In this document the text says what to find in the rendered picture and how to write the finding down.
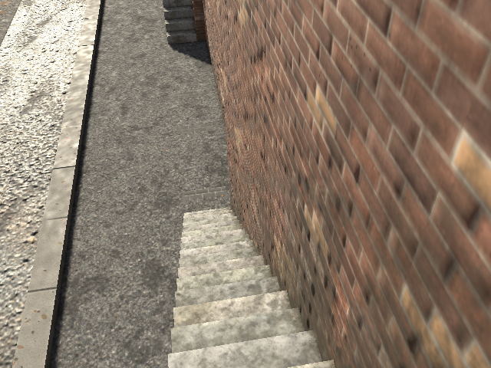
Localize stairs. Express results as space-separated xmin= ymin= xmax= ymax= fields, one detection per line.
xmin=163 ymin=0 xmax=197 ymax=44
xmin=168 ymin=207 xmax=336 ymax=368

